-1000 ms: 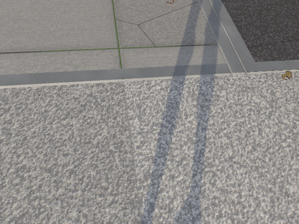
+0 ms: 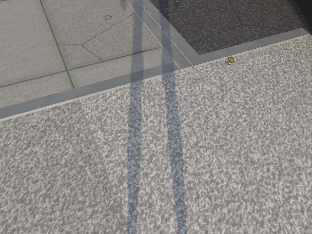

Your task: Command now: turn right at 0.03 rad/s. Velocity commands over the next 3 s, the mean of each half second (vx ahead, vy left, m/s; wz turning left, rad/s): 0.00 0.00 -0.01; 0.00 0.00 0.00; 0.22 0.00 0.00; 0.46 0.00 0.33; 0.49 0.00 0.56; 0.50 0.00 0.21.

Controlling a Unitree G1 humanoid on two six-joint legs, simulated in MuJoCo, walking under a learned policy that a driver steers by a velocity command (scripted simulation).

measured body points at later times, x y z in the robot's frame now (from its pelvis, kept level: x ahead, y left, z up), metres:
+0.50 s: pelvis +0.00 +0.01 +0.00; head +0.00 +0.02 +0.45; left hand -0.01 +0.24 -0.16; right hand +0.00 -0.22 -0.16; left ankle -0.01 +0.11 -0.75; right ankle +0.00 -0.10 -0.75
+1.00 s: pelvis +0.00 +0.01 +0.00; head +0.01 +0.02 +0.45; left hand -0.02 +0.23 -0.17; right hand -0.01 -0.21 -0.16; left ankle -0.01 +0.11 -0.75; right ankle +0.00 -0.10 -0.75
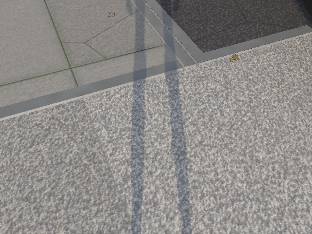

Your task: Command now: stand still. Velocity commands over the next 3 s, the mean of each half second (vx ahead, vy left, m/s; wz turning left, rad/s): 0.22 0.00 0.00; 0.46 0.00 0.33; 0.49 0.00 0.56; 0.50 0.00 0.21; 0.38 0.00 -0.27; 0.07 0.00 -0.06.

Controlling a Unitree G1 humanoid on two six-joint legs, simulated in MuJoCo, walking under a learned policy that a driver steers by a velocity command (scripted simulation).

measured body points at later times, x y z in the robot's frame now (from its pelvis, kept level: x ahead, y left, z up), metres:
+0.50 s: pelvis +0.09 -0.04 +0.00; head +0.10 -0.06 +0.45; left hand +0.04 +0.19 -0.15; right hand +0.09 -0.28 -0.17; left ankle +0.04 +0.08 -0.68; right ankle +0.04 -0.11 -0.74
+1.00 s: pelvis +0.36 -0.01 -0.01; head +0.39 -0.01 +0.44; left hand +0.40 +0.24 -0.15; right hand +0.44 -0.26 -0.16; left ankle +0.38 +0.02 -0.74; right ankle +0.34 -0.16 -0.65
